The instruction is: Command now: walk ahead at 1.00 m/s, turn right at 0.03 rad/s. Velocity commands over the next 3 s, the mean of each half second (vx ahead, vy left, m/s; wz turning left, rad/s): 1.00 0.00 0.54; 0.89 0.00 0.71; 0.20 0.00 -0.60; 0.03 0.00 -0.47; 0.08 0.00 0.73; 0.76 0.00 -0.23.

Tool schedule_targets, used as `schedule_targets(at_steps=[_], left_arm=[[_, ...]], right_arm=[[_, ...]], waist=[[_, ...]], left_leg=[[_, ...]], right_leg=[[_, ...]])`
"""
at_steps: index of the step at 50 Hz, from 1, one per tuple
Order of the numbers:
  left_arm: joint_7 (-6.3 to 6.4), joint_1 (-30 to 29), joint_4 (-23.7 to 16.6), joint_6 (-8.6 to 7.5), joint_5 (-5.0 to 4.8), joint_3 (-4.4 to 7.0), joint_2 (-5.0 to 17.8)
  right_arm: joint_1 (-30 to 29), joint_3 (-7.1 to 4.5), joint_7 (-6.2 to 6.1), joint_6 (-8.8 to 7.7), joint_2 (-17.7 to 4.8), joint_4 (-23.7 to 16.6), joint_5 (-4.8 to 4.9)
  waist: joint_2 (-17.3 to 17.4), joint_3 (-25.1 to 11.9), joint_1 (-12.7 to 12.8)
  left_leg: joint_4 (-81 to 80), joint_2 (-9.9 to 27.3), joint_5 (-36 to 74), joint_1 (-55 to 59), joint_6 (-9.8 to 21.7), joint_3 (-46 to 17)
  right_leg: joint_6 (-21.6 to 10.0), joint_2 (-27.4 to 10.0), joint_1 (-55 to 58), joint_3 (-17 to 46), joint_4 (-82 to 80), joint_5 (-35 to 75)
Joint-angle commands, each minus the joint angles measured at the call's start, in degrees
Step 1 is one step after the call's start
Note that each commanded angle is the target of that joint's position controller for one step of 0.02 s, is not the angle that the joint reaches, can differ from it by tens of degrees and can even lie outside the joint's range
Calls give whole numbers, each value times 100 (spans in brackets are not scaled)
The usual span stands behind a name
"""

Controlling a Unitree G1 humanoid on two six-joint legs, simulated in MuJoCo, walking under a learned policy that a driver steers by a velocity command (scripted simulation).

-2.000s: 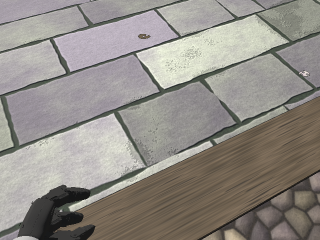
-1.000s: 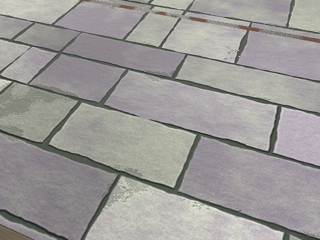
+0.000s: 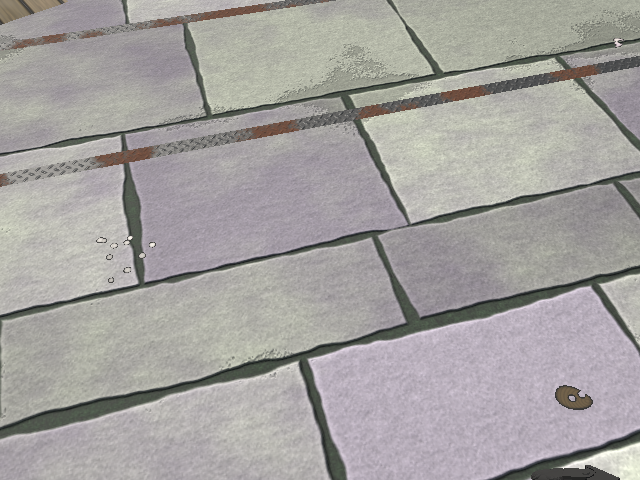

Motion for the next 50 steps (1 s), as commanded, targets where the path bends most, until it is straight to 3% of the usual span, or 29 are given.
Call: schedule_targets(at_steps=[1, 3, 5, 7, 8, 9, 10, 11, 12, 14, 17, 21, 26, 28, 29, 30, 31, 32, 33, 34, 35, 39, 42, 44, 46, 47, 48, 49, 50], left_arm=[[-32, 8, -259, -320, -95, 146, 694], [23, 32, -132, -351, -28, 168, 893], [119, 132, -49, -325, 52, 182, 1058], [268, -67, -70, -194, 265, 230, 1252], [329, -326, -130, -96, 383, 254, 1293], [366, -799, -243, -8, 406, 267, 1329], [318, -1082, -414, -75, 403, 118, 798], [122, -247, -747, -206, 75, -46, 178], [160, -695, -818, -314, 196, -134, 525], [112, -1338, -974, -395, 252, -183, 654], [62, -1425, -1206, -83, 454, -319, 405], [-55, -2710, -1791, -34, 296, -485, 236], [-13, -3131, -1943, -91, 158, -462, 269], [89, -2539, -1775, -128, 167, -315, 589], [164, -1672, -1558, -160, 130, -193, 816], [270, -451, -1269, -188, 159, -34, 1106], [393, 818, -1059, -191, 320, 131, 1496], [325, 192, -1102, -133, 412, 235, 1909], [286, -402, -1236, -76, 342, 202, 1230], [265, -691, -1200, -73, 290, 76, 723], [241, -691, -1047, -75, 326, 36, 531], [154, -200, -372, -243, 94, -46, 155], [113, -473, -290, -361, 77, -45, 233], [87, -634, -232, -405, 94, -77, 255], [50, -347, -31, -442, 23, -2, 711], [69, -253, 63, -409, -38, 52, 969], [205, -346, -21, -358, -381, 262, 1718], [246, -616, 24, -281, -421, 246, 1706], [261, -517, -28, -260, -355, 156, 1399]], right_arm=[[-664, -65, 92, -47, -344, -296, 170], [-678, -117, 123, -69, -474, -231, 217], [-528, -209, 120, -88, -681, -79, 202], [329, -336, 86, -47, -971, 181, 219], [1444, -437, 49, -7, -1151, 549, 241], [2776, -554, -8, 31, -1300, 964, 225], [3497, -688, -90, 110, -1612, 1162, 197], [2665, -774, -71, 148, -1958, 1092, 77], [2022, -760, -18, 141, -1509, 787, 130], [1858, -656, -22, 102, -1034, 927, 180], [1806, -576, -87, -57, -1005, 1071, 217], [1800, -668, -63, -169, -1159, 1001, 268], [2192, -797, -64, -149, -1358, 1117, 341], [2112, -841, -123, -143, -1518, 1099, 301], [1913, -882, -114, -153, -1720, 1054, 259], [1560, -874, -96, -211, -1670, 956, 220], [1442, -659, -116, -276, -826, 765, 168], [2208, -475, -111, -229, -409, 368, 514], [1656, -509, -176, -96, -927, 585, 317], [1123, -553, -119, -36, -1041, 561, 205], [882, -556, -44, 16, -980, 542, 160], [293, -409, 198, 307, -416, 128, 62], [-318, -280, 301, 307, -366, -354, 11], [-449, -173, 347, 185, -266, -326, 16], [-255, -110, 375, 52, -227, -137, 9], [12, -153, 331, 30, -377, 23, -56], [121, -353, 224, -99, -711, -144, 362], [715, -440, 139, -123, -986, 40, 321], [1251, -562, 4, -87, -1347, 247, 119]], waist=[[3, 463, 203], [-148, 412, 155], [-279, 73, 60], [-702, -523, -491], [-826, -975, -1017], [-686, -1283, -1775], [166, -1400, -1907], [2353, -1716, -652], [728, -1543, -860], [-682, -530, -507], [-475, 141, -5], [-146, 585, -300], [163, 60, -748], [176, -477, -457], [213, -1007, 44], [185, -1564, 710], [-804, -2374, 1007], [-2723, -3140, 201], [-1429, -2161, 296], [-786, -1333, 336], [-322, -851, 269], [-591, -195, -77], [-669, 222, -328], [-273, 425, -417], [-365, 434, -485], [-505, 220, -616], [-740, -348, -960], [-644, -686, -1460], [-531, -1075, -1641]], left_leg=[[-1290, -319, 1714, 1282, 337, 710], [-1848, -529, 1958, 1269, 586, 700], [-1956, -1067, 1378, 1485, 729, 923], [-1755, -1559, 461, 2151, 884, 1001], [-1604, -1733, 85, 2996, 970, 1012], [-1919, -1590, -160, 4172, 1174, 807], [-1461, -861, -1158, 5388, 1468, -328], [-2785, 472, -2090, 6791, 2733, -4356], [-3562, 501, -2484, 6429, 2638, -4878], [-3827, 186, -2021, 4623, 2174, -3680], [-4038, -496, -1106, 2987, 2001, -2617], [-4516, -1018, -28, 1856, 1780, -1936], [-3900, -916, 2159, 3159, 1284, -1980], [-2848, -914, 3550, 3642, 1029, -2008], [-1756, -969, 3760, 3579, 906, -1975], [-366, -1167, 3080, 2851, 824, -1877], [1586, -1463, -447, 1920, 899, -1375], [3047, -1797, -2457, 419, 723, -750], [3187, -1204, -1738, -207, 791, -575], [2852, -994, -1257, -247, 752, -432], [2671, -833, -1133, -122, 699, -369], [2392, -433, -1125, -288, 659, -230], [1503, -453, -365, -186, 605, -75], [-223, -873, 371, 923, 564, 300], [-1221, -1327, 854, 2267, 608, 758], [-1465, -1555, 746, 2788, 668, 800], [-1505, -1470, 556, 3290, 755, 386], [-2167, -1252, 1227, 3845, 929, 127], [-2330, -732, 2730, 4938, 1053, -259]], right_leg=[[-39, -1381, -1203, 370, -1575, 3049], [130, -1622, -257, 55, -1740, 3646], [366, -1789, 687, -299, -1246, 5851], [587, -2054, 1250, -505, 99, 8038], [659, -2109, 1181, -626, 1397, 8578], [738, -1954, 456, -867, 3401, 8109], [712, -1291, -1241, -865, 5975, 3994], [1139, -255, -4177, -262, 7716, -1143], [892, -725, -4579, 393, 7493, -476], [823, -1313, -4106, 358, 6311, 124], [1107, -1645, -3664, 158, 5298, -214], [1365, -1679, -3021, -392, 2934, 1194], [1198, -1285, -2230, -446, 1371, 2343], [1087, -1017, -1310, -400, 1060, 1683], [1021, -1033, -347, -328, 1053, 1271], [907, -1495, 1031, 1, 1302, 708], [768, -2987, 2341, 1408, 1308, -1203], [96, -4301, 3017, 4796, 21, -2290], [117, -3853, 2223, 4342, -216, -2980], [229, -3530, 1447, 3125, -146, -2120], [289, -3309, 815, 2325, -201, -945], [636, -2861, 10, 387, -502, 1208], [649, -2698, -632, -562, -849, 2748], [708, -2174, -1295, -1290, -974, 4000], [549, -2319, -1498, -1266, -934, 5179], [521, -2326, -1249, -1247, -559, 5769], [519, -2492, -749, -910, 95, 6341], [648, -2442, -559, -889, 1101, 6365], [868, -2097, -1084, -801, 2447, 5116]])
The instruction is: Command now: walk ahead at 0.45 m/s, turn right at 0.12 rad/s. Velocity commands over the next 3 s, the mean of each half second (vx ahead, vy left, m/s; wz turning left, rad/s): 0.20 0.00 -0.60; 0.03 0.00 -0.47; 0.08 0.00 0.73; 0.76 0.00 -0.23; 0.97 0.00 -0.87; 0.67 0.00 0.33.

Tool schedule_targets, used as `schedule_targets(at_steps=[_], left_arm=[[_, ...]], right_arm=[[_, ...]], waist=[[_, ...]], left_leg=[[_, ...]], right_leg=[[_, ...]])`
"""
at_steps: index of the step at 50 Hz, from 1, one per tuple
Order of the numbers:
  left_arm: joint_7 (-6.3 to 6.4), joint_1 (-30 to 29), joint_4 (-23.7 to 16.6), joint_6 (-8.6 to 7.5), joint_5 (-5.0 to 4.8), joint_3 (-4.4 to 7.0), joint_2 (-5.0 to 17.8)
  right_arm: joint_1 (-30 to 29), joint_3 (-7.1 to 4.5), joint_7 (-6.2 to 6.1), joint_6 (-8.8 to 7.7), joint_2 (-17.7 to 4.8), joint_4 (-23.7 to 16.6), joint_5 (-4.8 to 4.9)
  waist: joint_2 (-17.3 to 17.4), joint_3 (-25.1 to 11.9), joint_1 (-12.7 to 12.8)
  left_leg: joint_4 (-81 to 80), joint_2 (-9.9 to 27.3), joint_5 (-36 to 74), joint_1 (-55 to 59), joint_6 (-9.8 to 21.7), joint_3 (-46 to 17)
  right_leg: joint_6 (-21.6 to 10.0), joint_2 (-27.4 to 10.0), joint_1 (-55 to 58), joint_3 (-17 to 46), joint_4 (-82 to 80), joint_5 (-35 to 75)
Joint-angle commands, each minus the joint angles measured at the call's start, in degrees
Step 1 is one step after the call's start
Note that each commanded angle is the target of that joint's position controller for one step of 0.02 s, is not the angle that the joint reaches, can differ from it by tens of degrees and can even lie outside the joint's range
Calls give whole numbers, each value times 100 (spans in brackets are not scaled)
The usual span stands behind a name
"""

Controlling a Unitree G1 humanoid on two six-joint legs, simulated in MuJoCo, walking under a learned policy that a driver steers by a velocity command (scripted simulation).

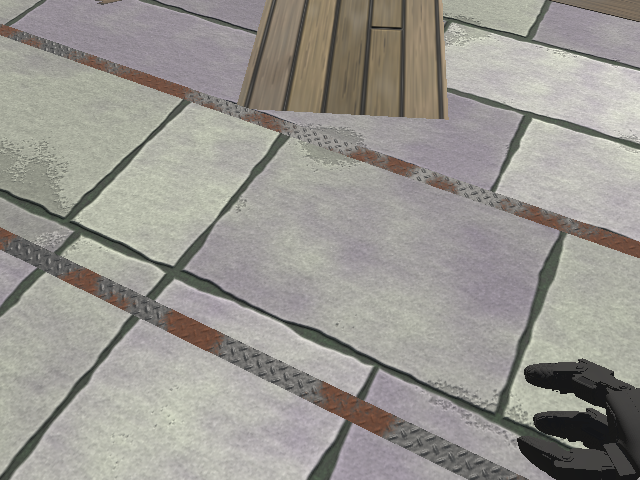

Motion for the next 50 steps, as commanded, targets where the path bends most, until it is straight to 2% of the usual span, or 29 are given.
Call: schedule_targets(at_steps=[1, 2, 3, 4, 5, 7, 10, 13, 15, 18, 20, 21, 22, 23, 24, 25, 26, 27, 29, 31, 36, 39, 42, 44, 45, 46, 47, 48, 50], left_arm=[[24, -609, -816, -78, 223, 41, 555], [-21, 372, -521, -90, 15, 44, 634], [-16, -114, -635, -51, -141, 188, 1075], [39, -702, -861, 11, -172, 209, 1005], [123, -912, -836, 117, -112, 218, 846], [177, -659, -790, 394, -40, 270, 625], [235, -896, -1128, 611, -19, 288, 296], [125, -1211, -1332, 602, 54, 274, 205], [-11, -1424, -1423, 614, 78, 303, 273], [-173, -1698, -1668, 731, 82, 419, 546], [-207, -1554, -1739, 767, 100, 521, 670], [-162, -1230, -1669, 755, 139, 617, 807], [-67, -819, -1623, 716, 173, 806, 1315], [0, -1034, -1820, 689, 252, 888, 1935], [-105, -1090, -2042, 545, 378, 820, 1808], [-162, -1393, -2144, 445, 301, 779, 1631], [-125, -1657, -2177, 421, 138, 737, 1416], [-49, -1930, -2229, 476, 25, 676, 1208], [117, -2208, -2422, 589, 87, 636, 1064], [209, -2114, -2485, 648, 128, 672, 1110], [308, -2148, -2618, 781, 111, 708, 1151], [266, -2223, -2658, 817, 212, 586, 923], [171, -2250, -2591, 800, 326, 361, 549], [83, -2357, -2433, 749, 360, 168, 182], [51, -2080, -2285, 705, 377, 193, 266], [74, -1883, -2260, 665, 434, 270, 524], [85, -1695, -2304, 635, 469, 311, 583], [140, -2071, -2353, 621, 433, 345, 679], [213, -2660, -2468, 614, 315, 407, 675]], right_arm=[[2531, -448, -358, -9, -1585, 492, -230], [2591, -362, -340, 7, -1266, 246, -333], [2316, -412, -295, 51, -1157, 180, -196], [1861, -390, -282, 3, -954, 249, 4], [1558, -334, -302, -46, -681, 318, 103], [1154, -316, -309, -74, -451, 336, 49], [617, -382, -383, -88, -439, 421, -22], [455, -455, -554, -15, -535, 490, -3], [433, -484, -612, 58, -578, 543, 70], [487, -561, -586, 160, -710, 647, 236], [427, -608, -567, 205, -754, 702, 356], [518, -608, -554, 220, -677, 753, 383], [799, -612, -520, 252, -631, 771, 265], [951, -528, -483, 275, -363, 522, -32], [986, -507, -446, 273, -508, 495, -13], [757, -541, -437, 261, -644, 462, 160], [574, -548, -479, 245, -618, 477, 155], [469, -567, -542, 253, -653, 512, 67], [427, -594, -553, 284, -673, 525, 41], [454, -551, -533, 280, -478, 590, 90], [459, -536, -519, 309, -426, 678, 146], [659, -533, -483, 303, -502, 780, 126], [751, -457, -422, 255, -437, 764, 94], [1003, -346, -314, 196, -145, 859, 51], [867, -346, -282, 191, -258, 791, -6], [695, -440, -294, 191, -794, 615, -49], [525, -519, -323, 208, -1118, 594, 11], [499, -534, -342, 228, -1071, 546, 47], [899, -609, -391, 269, -1174, 566, 179]], waist=[[1081, -1987, -1403], [941, -3600, -1280], [454, -3291, -1363], [65, -2265, -1139], [-319, -1587, -915], [-197, -1037, -469], [161, -590, -189], [235, -752, -245], [257, -813, -324], [243, -658, -369], [170, -586, -205], [-60, -676, -71], [-1070, -581, 45], [-2550, -668, -429], [-1895, -1878, -312], [-1239, -1703, -335], [-775, -1286, -436], [-538, -1009, -541], [-754, -1004, -683], [-728, -1128, -657], [-964, -1110, -568], [-1185, -1179, -448], [-1140, -1161, -361], [-1019, -1030, -557], [-865, -763, -437], [-290, -529, -183], [473, -329, 106], [789, -128, -63], [749, -122, -424]], left_leg=[[630, 2084, 6158, 5770, 643, -1856], [833, 2930, 6875, 6542, 1459, -2949], [247, 2768, 5647, 5874, 1645, -2546], [-227, 2390, 4201, 4988, 1398, -2077], [-542, 2135, 3370, 4164, 1141, -1737], [-1147, 1974, 2737, 2721, 982, -1077], [-1684, 1928, 2112, 1677, 845, -219], [-1636, 1653, 1654, 1789, 616, 589], [-1515, 1650, 1310, 2021, 507, 845], [-1120, 1877, 810, 2361, 288, 917], [-471, 1893, 847, 2447, -14, 1041], [273, 1679, 847, 2329, -249, 1175], [1718, 1165, -365, 1582, -657, 1301], [3672, -4, -4277, -381, -1192, 1065], [4491, -202, -4493, -628, -1102, -507], [4503, -74, -4055, -823, -931, -765], [4175, 56, -3542, -903, -833, -826], [3748, 173, -3160, -847, -812, -869], [3093, 90, -2708, -271, -830, -875], [2448, -106, -2526, -107, -938, -866], [1515, -247, -2186, 164, -1120, -977], [1362, 1, -2092, 586, -1136, -801], [1051, 278, -2192, 1170, -1017, -592], [-219, 296, -1436, 2081, -859, -471], [-685, 297, -935, 2152, -728, -642], [-778, 743, -142, 1908, -484, -1297], [-1064, 1053, -429, 1396, -36, -1812], [-1393, 1185, -1195, 962, 198, -2376], [-1388, 1159, -1308, 1202, 225, -2772]], right_leg=[[-99, 243, -3602, 684, 4782, -959], [-91, 407, -4050, 2351, 5985, -1630], [27, 206, -4289, 2300, 6116, -1286], [117, -103, -4770, 1885, 5585, -792], [221, -314, -4825, 1635, 5354, -464], [361, -493, -4158, 1472, 5278, -88], [430, -665, -4047, 1304, 4500, 219], [229, -644, -3723, 1079, 3187, 1712], [79, -546, -3508, 925, 2534, 2246], [-185, -442, -3430, 729, 1995, 1975], [-466, -212, -3089, 486, 1451, 1831], [-679, 24, -2567, 433, 1086, 2001], [-1035, -194, -1817, 1252, 561, 4560], [-2053, -1325, -785, 3668, 392, 6347], [-2585, -1805, -459, 4903, -108, 4743], [-2385, -1726, -634, 4646, -317, 3620], [-2039, -1426, -1023, 4275, -364, 2825], [-1776, -1211, -1448, 3948, -403, 2416], [-1508, -838, -1995, 3576, -416, 2390], [-1420, -666, -1912, 3475, -320, 2682], [-1306, -518, -2042, 3704, -252, 1946], [-1299, -573, -2179, 3526, -68, 2121], [-1367, -734, -2354, 3456, 141, 2602], [-1132, -550, -2645, 3125, 193, 2123], [-903, -301, -2659, 2917, 238, 1590], [-640, 113, -2662, 2545, 744, 823], [-346, 564, -2458, 1896, 975, 544], [-201, 551, -2329, 1647, 1080, 709], [-208, 597, -2532, 1454, 1312, 794]])
Over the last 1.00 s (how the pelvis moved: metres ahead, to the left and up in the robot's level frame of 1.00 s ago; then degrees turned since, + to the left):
0.94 0.25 -0.02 40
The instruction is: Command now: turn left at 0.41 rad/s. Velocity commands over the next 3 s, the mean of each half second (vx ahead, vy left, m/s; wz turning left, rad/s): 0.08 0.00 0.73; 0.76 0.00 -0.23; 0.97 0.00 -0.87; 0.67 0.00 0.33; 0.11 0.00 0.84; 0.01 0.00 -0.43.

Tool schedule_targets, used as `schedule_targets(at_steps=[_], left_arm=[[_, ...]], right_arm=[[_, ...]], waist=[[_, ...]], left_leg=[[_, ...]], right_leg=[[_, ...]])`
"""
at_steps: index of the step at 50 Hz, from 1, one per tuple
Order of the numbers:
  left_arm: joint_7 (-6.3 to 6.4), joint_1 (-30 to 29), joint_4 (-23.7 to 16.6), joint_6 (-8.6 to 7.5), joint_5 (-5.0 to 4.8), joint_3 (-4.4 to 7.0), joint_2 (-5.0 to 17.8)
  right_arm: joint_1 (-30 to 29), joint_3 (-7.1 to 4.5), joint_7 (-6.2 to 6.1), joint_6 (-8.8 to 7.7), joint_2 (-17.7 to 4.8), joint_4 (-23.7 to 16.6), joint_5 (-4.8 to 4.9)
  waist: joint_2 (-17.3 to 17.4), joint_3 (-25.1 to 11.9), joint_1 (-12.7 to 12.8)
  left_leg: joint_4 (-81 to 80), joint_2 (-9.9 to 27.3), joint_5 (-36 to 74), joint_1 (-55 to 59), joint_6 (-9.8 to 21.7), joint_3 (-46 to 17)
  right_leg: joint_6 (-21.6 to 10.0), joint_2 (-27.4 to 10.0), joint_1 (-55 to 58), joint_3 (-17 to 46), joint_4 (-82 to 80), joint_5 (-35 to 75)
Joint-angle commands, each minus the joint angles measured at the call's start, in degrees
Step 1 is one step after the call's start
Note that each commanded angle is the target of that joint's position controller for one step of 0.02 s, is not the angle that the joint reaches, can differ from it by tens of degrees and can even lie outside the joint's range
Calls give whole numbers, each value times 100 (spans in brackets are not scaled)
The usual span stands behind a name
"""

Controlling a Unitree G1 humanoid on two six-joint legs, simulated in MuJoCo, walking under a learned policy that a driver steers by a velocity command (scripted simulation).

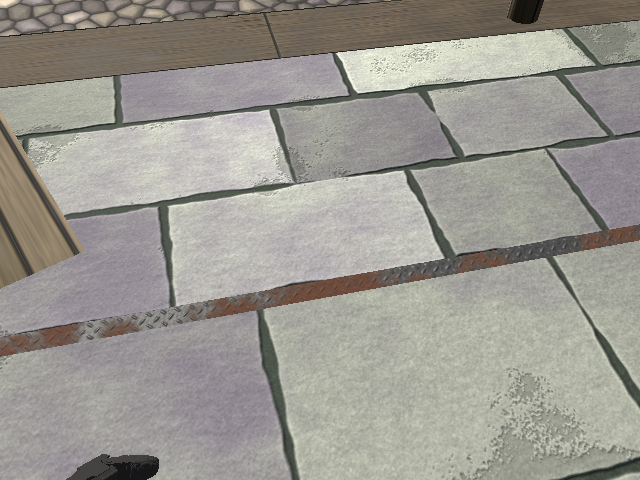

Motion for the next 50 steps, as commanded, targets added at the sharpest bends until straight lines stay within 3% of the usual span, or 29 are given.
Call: schedule_targets(at_steps=[1, 5, 8, 10, 11, 12, 13, 14, 15, 16, 18, 20, 22, 25, 29, 30, 32, 34, 35, 36, 37, 38, 39, 40, 41, 42, 43, 45, 50], left_arm=[[92, -85, -426, -83, -74, 413, 850], [10, -168, -419, -210, -191, 415, 545], [-40, 29, -256, -289, -295, 439, 515], [-76, 472, -29, -300, -323, 492, 541], [-70, 682, 82, -274, -317, 562, 704], [-39, 595, 25, -217, -190, 637, 1118], [-65, 266, -118, -206, 103, 656, 1319], [-39, 59, -229, -249, 133, 609, 1136], [15, -199, -277, -264, 60, 522, 862], [66, -329, -290, -263, -29, 495, 794], [149, -206, -221, -247, -115, 473, 830], [180, 558, -49, -246, -102, 520, 972], [160, 902, 36, -306, -143, 557, 1146], [75, 1197, 176, -447, -164, 587, 1250], [-91, 1370, 455, -608, -237, 541, 1157], [-201, 1586, 657, -597, 79, 450, 998], [-265, 1607, 833, -569, 34, 454, 1082], [-301, 1559, 960, -522, -28, 496, 1306], [-294, 1361, 978, -504, -106, 500, 1367], [-311, 1306, 987, -527, -132, 439, 1186], [-338, 1010, 713, -547, -54, 250, 576], [-284, 784, 382, -554, -193, 255, 467], [-261, 782, 460, -501, -165, 326, 743], [-320, 873, 562, -477, -170, 346, 789], [-374, 1163, 757, -426, -174, 337, 725], [-428, 1342, 901, -337, -81, 344, 715], [-486, 1386, 969, -247, -31, 335, 671], [-579, 1049, 890, -154, -52, 304, 557], [-669, 37, 573, -110, -83, 204, 469]], right_arm=[[-509, -353, -92, -74, -1345, -659, 136], [-133, -489, -205, 2, -1286, -734, 174], [-332, -572, -250, 192, -1225, -878, 280], [-649, -576, -248, 295, -1156, -1036, 355], [-676, -532, -252, 312, -1005, -1109, 364], [-367, -442, -237, 317, -670, -1126, 324], [-123, -510, -214, 233, -855, -1170, 249], [-32, -623, -174, 178, -1258, -1118, 163], [50, -682, -157, 202, -1392, -984, 193], [131, -671, -168, 255, -1273, -879, 196], [13, -557, -122, 301, -977, -961, 201], [-512, -439, -38, 261, -852, -1258, 273], [-837, -409, 34, 199, -907, -1485, 274], [-986, -344, 82, 44, -758, -1610, 224], [-1044, -171, 113, -207, -401, -1570, 214], [-1213, -169, 352, 21, -516, -1520, -450], [-1346, -132, 482, 37, -423, -1577, -307], [-1008, -152, 434, -38, -503, -1519, -222], [-234, -203, 352, -103, -585, -1281, -223], [966, -331, 231, -188, -856, -859, -310], [2199, -432, 97, -257, -1414, -716, -437], [2093, -506, -19, -292, -1976, -827, -419], [1439, -393, -75, -272, -1541, -916, -377], [931, -226, -54, -283, -1041, -909, -301], [585, -137, -27, -313, -748, -900, -245], [444, -88, -45, -353, -602, -885, -194], [447, -58, -57, -401, -502, -827, -167], [664, -63, -30, -514, -451, -630, -132], [1044, -42, -53, -649, -295, -203, -168]], waist=[[1292, -88, 269], [1225, -551, 52], [1104, -864, 132], [1097, -944, 397], [985, -988, 431], [-149, -993, 179], [-1199, -714, -3], [-872, -544, -74], [-451, -408, -143], [-261, -302, -159], [-384, -177, 5], [-467, -309, 488], [-548, -221, 720], [-309, -29, 793], [-294, 325, 655], [-170, 282, 713], [-824, 372, 695], [-912, 351, 407], [-626, 106, -114], [2, -591, -671], [1362, -1461, -1207], [2082, -1453, -1143], [1140, -819, -787], [907, -373, -402], [896, -181, -85], [1043, -94, 95], [1089, 3, 157], [901, 316, 178], [639, 850, 239]], left_leg=[[-1353, 1252, 775, -71, 1035, -2290], [-1091, 1287, 1977, 1170, 1260, -2786], [-922, 1018, 2281, 1367, 1053, -2717], [-784, 687, 1805, 834, 805, -2551], [-583, 440, 1022, 200, 570, -2355], [459, -173, -717, -870, 234, -1575], [1663, -556, -2042, -1769, -56, -814], [2741, -18, -1921, -1850, -256, -647], [3141, 114, -1537, -1824, -352, -501], [3385, 157, -1123, -1939, -425, -412], [3721, 312, -648, -2257, -564, -94], [3447, 600, -214, -2737, -595, 225], [3265, 753, -202, -3218, -575, 268], [2823, 809, -46, -3463, -436, 170], [1660, 710, 169, -2767, -162, 248], [1243, 433, 65, -2182, -71, 673], [531, 393, -129, -1123, 95, 1069], [75, 200, -274, -214, 220, 1117], [-399, 91, -16, 855, 288, 1097], [-433, 150, -14, 2572, 347, 892], [-1068, 1882, -2197, 3954, 410, -995], [-2111, 2730, -3654, 3756, 525, -3123], [-2033, 2748, -3438, 3005, 545, -2765], [-1948, 2405, -2627, 2380, 433, -1874], [-2093, 2098, -1840, 1922, 334, -1145], [-2236, 1917, -1449, 1646, 298, -661], [-2349, 1806, -1129, 1461, 273, -259], [-2565, 1755, -512, 1337, 271, 291], [-2864, 1551, 1041, 1448, 262, 1538]], right_leg=[[84, 2, 54, -395, 323, -376], [208, 48, -758, -114, 866, -1464], [311, 50, -380, -110, 55, -971], [260, 51, 618, -276, -1143, -21], [139, -314, 1402, -150, -1562, 563], [-398, -1461, 2102, 1000, -1692, 994], [-1157, -2591, 1694, 2110, -1740, 2039], [-1435, -2934, 1388, 1966, -1718, 2438], [-1251, -2549, 1249, 1287, -1616, 2359], [-1010, -2123, 1287, 741, -1508, 2136], [-961, -1866, 1390, 38, -1402, 2918], [-1051, -1977, 1898, 90, -1961, 638], [-1055, -2244, 2307, 444, -2364, -997], [-1022, -2406, 2559, 414, -2617, -1353], [-1107, -2290, 2027, -73, -2894, -799], [-872, -2037, 1706, -552, -2854, -812], [-817, -1818, 1044, -601, -2812, -472], [-933, -2008, 748, -401, -2484, 454], [-891, -1928, 409, -590, -1764, 1358], [-784, -1498, -285, -959, -269, 1867], [-639, -919, -1568, -1178, 2017, -849], [-624, -189, -2982, -505, 3432, -1533], [-649, -543, -3220, -18, 3998, -903], [-602, -822, -3047, -147, 3882, -387], [-464, -1011, -2724, -288, 3664, -54], [-342, -1144, -2522, -423, 3627, 82], [-266, -1201, -2459, -512, 3781, 262], [-230, -1247, -2770, -557, 3963, 703], [-384, -1164, -3220, -923, 3139, 1541]])
Over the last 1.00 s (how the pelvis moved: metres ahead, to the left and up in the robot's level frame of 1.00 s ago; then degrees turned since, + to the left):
0.29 -0.07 0.02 -34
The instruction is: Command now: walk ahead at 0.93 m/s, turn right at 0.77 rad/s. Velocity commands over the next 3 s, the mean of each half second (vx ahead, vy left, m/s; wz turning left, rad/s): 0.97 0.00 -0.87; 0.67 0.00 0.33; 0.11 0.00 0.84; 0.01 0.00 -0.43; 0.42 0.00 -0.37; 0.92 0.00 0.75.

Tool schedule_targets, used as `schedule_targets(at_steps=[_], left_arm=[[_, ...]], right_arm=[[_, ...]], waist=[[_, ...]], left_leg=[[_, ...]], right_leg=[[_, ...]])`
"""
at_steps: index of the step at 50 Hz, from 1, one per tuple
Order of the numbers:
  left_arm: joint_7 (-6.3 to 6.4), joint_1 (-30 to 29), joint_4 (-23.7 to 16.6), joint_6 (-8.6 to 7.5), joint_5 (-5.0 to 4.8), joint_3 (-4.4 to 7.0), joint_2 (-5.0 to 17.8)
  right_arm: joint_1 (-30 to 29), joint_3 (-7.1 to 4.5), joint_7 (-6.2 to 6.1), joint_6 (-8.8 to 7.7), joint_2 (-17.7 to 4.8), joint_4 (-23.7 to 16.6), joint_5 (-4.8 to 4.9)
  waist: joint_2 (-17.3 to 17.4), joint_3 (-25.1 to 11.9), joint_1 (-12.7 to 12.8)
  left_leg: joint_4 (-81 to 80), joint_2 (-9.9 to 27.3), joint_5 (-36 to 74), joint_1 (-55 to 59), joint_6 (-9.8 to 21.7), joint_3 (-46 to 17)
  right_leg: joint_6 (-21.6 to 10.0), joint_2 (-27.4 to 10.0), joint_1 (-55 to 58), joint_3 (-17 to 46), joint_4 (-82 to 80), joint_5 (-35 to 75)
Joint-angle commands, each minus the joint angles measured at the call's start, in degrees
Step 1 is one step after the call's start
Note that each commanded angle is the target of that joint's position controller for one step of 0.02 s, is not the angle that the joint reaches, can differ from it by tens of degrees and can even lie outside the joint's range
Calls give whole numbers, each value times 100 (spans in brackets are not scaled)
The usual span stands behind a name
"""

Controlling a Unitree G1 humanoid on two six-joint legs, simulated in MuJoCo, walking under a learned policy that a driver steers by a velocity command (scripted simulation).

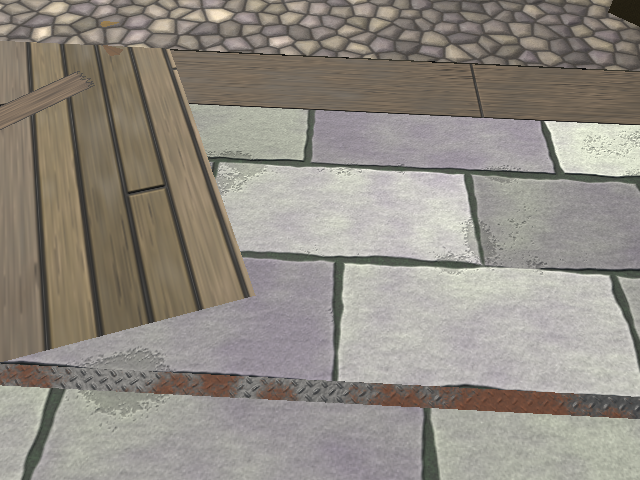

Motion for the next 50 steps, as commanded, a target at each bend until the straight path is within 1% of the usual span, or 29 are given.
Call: schedule_targets(at_steps=[1, 3, 5, 7, 8, 9, 10, 11, 12, 13, 14, 16, 18, 22, 25, 27, 29, 31, 32, 33, 34, 36, 38, 39, 40, 42, 44, 47, 50], left_arm=[[-93, -809, -599, -47, 6, -92, 63], [-143, -1187, -750, -61, 15, -169, 25], [-112, -1261, -836, -54, -49, -217, 18], [-15, -549, -670, -22, -88, -153, 272], [47, 379, -438, -14, -107, -48, 510], [134, 1446, -130, -37, -94, 122, 844], [276, 2058, 143, -68, -77, 301, 1085], [358, 1462, 138, -17, -168, 391, 1416], [318, 1139, -126, 26, -5, 444, 1843], [353, 1241, -171, -1, -5, 443, 1597], [404, 1187, -51, -53, 0, 371, 1289], [487, 772, -71, -237, 12, 256, 1038], [483, 607, -80, -391, -85, 143, 826], [427, 902, -62, -532, -90, 196, 948], [397, 1347, 204, -614, -201, 158, 843], [406, 1476, 342, -682, -162, 148, 942], [474, 1408, 383, -692, -21, 205, 1261], [542, 809, 338, -550, 228, 242, 1341], [574, 501, 227, -553, 273, 141, 945], [406, 1546, -56, -663, -109, -84, 47], [463, 1275, 2, -714, 53, -171, 416], [455, 174, -242, -753, 166, -192, 596], [436, -194, -546, -628, 286, -264, 438], [437, -146, -612, -553, 290, -300, 385], [409, -369, -814, -727, -79, -268, 440], [417, -885, -1017, -804, -44, -337, 381], [425, -1301, -1163, -817, 28, -393, 180], [455, -1474, -1333, -736, -84, -269, 332], [546, -811, -1231, -715, -27, -111, 549]], right_arm=[[-314, -31, -52, -177, -341, -199, -20], [-185, -46, -109, -153, -467, -61, -9], [-143, -67, -166, -116, -737, -1, -4], [-195, -162, -264, 23, -1149, -13, -32], [-434, -225, -287, 131, -1344, -89, -82], [-673, -263, -252, 214, -1456, -210, -96], [-772, -248, -150, 231, -1313, -226, -72], [-1040, 14, -34, 136, -303, -469, -128], [-994, 47, -5, -36, -404, -1222, 12], [-1359, 55, -12, -201, -707, -1243, -58], [-1365, 71, -4, -272, -764, -1205, -19], [-1333, 124, -25, -123, -690, -1120, -203], [-1271, 172, 24, 138, -570, -1069, -311], [-2723, 328, 125, 176, -360, -1698, -130], [-2862, 389, 190, 92, -215, -1679, -34], [-2885, 310, 153, 73, -401, -1618, -21], [-2204, 125, 83, 53, -801, -1419, 4], [46, -120, -62, 106, -1218, -724, 117], [1245, -239, -152, 157, -1542, -430, 80], [829, -341, -66, 158, -1955, -346, -29], [-65, -307, 68, 183, -1404, -557, -7], [-470, -171, 124, 115, -784, -468, 76], [-177, -78, 91, 24, -639, -146, 126], [-91, -97, 97, -16, -759, -57, 174], [-532, -59, 82, -195, -582, -392, 394], [-893, -189, -14, -198, -1027, -481, 423], [-634, -346, -117, -7, -1363, -434, 407], [-113, -350, -219, 208, -1134, -287, 415], [-713, -357, -293, 326, -925, -623, 431]], waist=[[695, 1125, 184], [540, 1203, 153], [637, 939, 268], [988, 310, 735], [1137, -169, 1222], [1057, -645, 1681], [489, -792, 1835], [-968, -133, 1173], [-1090, -1025, 720], [55, -802, 870], [573, -55, 570], [989, 439, 54], [982, 559, -160], [569, 924, 279], [278, 537, 652], [208, 356, 728], [-212, -163, 304], [-324, -1002, -1002], [239, -1435, -1519], [2927, -1937, -283], [1580, -1251, -245], [-47, -147, -71], [34, 208, 125], [206, 201, 226], [435, 104, 289], [456, 266, 369], [484, -51, 120], [818, -244, -33], [883, -579, 466]], left_leg=[[-1200, 1381, 2001, -611, 183, -113], [-1172, 1309, 3247, -373, 79, 284], [-649, 1325, 6320, -104, -17, 553], [571, 1530, 8746, 465, -43, 521], [1721, 1670, 9243, 386, 42, 426], [3228, 1716, 8691, -157, 217, 227], [5286, 1218, 5763, -1261, 219, 194], [7406, 70, -320, -3378, 96, -104], [8278, -325, -615, -5183, -97, -1391], [7873, 106, -229, -5509, -29, -1896], [7232, 327, 67, -5340, -29, -1883], [6389, 653, 34, -4618, -199, -1881], [5732, 849, -18, -4157, -377, -1717], [3400, 710, 1505, -3669, -523, -1293], [2003, 428, 3157, -2976, -126, -961], [1547, 204, 3115, -2880, 173, -807], [1509, -146, 2237, -2361, 402, -788], [1490, -228, 1376, -642, 616, -746], [1946, 482, 108, 635, 857, -1621], [593, 1907, -878, 1993, 1881, -5770], [-84, 1870, -851, 1589, 2077, -6607], [125, 1523, 1745, -73, 1860, -4904], [217, 1092, 4241, -888, 1695, -3898], [229, 975, 5011, -1025, 1636, -3598], [-42, 814, 4583, -1014, 1650, -3609], [-81, 496, 4763, -1858, 1523, -3216], [85, 112, 4472, -2367, 1050, -2936], [580, -85, 3306, -2342, 479, -3342], [2034, -409, 2933, -2225, 109, -3484]], right_leg=[[-166, -154, -516, -165, -631, 443], [-364, -21, -158, -622, -1428, 426], [-630, 415, 779, -1128, -2045, 280], [-836, 824, 1657, -1281, -2154, -303], [-973, 977, 2567, -1166, -2089, -785], [-1152, 1088, 3823, -841, -2352, -1320], [-1318, 1047, 5116, -277, -3049, -1434], [-1505, 115, 5408, 1435, -3204, -1247], [-2588, -694, 6577, 4381, -4457, -1897], [-2364, -968, 6356, 4784, -5261, -2477], [-2115, -876, 5426, 4457, -5499, -2244], [-1814, -349, 4035, 3394, -5469, -1242], [-1634, 178, 3107, 2613, -5625, -1034], [-1418, 625, 2338, 2156, -5861, 258], [-1068, 444, 3179, 1796, -5997, 1939], [-852, 264, 4209, 1533, -5819, 3219], [-613, -23, 5117, 1395, -4811, 5164], [-455, 1, 4911, 958, -2269, 5761], [-365, 409, 3698, 669, 245, 3686], [80, 1681, 1282, 746, 2209, -1930], [-79, 1136, 313, 840, 2237, -1755], [13, 598, 620, 788, 1389, -1228], [261, 451, 867, 677, 718, -1459], [353, 407, 946, 616, 320, -1612], [399, 421, 907, 872, -252, -1601], [584, 626, 1430, 527, -2038, -1198], [638, 1091, 2475, 257, -3313, 125], [595, 1276, 3258, 603, -4089, 1321], [438, 876, 4158, 836, -4712, 1830]])
Over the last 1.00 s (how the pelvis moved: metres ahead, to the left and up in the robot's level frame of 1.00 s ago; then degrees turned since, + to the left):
0.20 0.17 0.00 16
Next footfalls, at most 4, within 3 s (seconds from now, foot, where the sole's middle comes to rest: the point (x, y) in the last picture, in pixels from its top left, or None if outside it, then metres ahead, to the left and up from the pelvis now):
0.20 right None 0.33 -0.06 -0.77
0.64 left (361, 358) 0.80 -0.11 -0.77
1.02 right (454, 276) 1.04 -0.37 -0.77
1.44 left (351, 287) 1.01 -0.10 -0.77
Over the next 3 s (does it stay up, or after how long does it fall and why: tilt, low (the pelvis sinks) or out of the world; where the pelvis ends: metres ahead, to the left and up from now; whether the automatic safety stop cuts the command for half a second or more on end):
stays up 1.50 -0.26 -0.01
